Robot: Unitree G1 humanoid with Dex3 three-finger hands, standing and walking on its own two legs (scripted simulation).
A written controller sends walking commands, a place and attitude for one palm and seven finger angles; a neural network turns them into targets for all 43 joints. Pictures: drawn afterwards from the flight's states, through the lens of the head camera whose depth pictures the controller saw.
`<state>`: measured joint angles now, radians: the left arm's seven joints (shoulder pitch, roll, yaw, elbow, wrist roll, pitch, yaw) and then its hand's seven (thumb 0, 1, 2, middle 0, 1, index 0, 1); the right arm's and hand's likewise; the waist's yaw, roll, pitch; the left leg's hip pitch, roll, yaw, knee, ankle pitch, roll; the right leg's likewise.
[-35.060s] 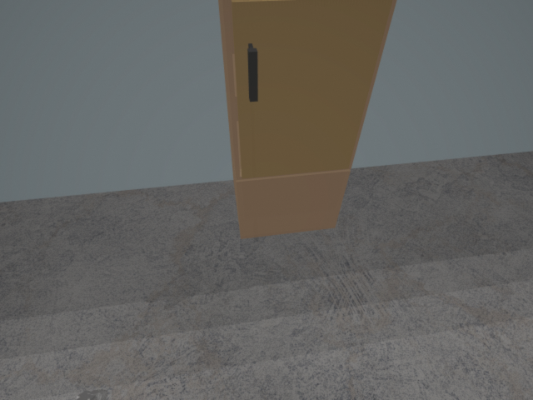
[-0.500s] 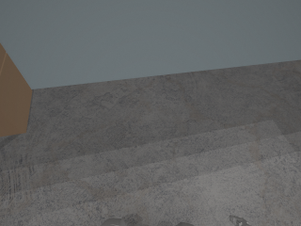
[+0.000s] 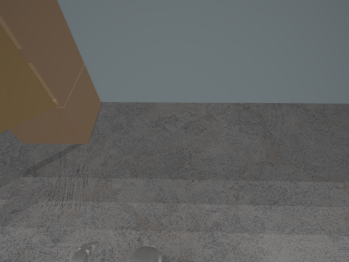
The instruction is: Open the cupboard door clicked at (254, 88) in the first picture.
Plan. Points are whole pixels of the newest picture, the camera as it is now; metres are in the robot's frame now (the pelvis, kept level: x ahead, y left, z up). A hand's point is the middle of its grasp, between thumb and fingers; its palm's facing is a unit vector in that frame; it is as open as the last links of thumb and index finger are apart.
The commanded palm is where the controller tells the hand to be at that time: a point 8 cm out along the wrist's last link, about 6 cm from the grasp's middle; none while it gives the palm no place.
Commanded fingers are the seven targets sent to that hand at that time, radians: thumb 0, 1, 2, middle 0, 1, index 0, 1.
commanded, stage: turn to face it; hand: left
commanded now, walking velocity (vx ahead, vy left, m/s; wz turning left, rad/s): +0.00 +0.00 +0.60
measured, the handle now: out of the picture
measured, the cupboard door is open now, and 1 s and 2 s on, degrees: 40 40 40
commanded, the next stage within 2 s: take the last steps up to it in 1.02 s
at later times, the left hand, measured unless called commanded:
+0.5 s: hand out of the picture +0.06 +0.26 -0.16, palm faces +0.31 -0.91 -0.26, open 7.4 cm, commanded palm none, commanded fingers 0.00 0.90 0.90 -0.20 -0.30 -0.20 -0.30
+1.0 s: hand out of the picture -0.05 +0.18 -0.18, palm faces +0.58 -0.79 -0.20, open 7.4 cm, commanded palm none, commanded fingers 0.00 0.90 0.90 -0.20 -0.30 -0.20 -0.30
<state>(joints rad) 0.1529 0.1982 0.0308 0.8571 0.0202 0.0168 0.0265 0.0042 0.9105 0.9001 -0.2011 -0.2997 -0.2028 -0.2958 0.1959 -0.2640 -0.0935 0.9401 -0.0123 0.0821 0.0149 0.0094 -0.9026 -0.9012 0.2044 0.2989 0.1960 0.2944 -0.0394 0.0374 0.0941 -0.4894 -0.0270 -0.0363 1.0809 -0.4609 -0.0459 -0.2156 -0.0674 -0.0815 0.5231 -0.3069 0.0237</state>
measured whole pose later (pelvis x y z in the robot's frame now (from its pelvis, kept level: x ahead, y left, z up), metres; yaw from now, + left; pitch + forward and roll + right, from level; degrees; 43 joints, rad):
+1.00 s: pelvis +0.04 +0.01 -0.01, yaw +35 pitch +0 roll +0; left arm 0.27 0.21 0.04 0.94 0.02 0.02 0.01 0.01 0.91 0.90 -0.20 -0.30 -0.21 -0.30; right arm 0.13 -0.24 -0.06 0.93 -0.01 0.04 0.01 0.01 -0.90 -0.90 0.20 0.30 0.19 0.29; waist 0.01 -0.05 0.09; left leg -0.27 0.01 0.06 0.57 -0.28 -0.01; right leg -0.24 -0.15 -0.17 0.65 -0.39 0.06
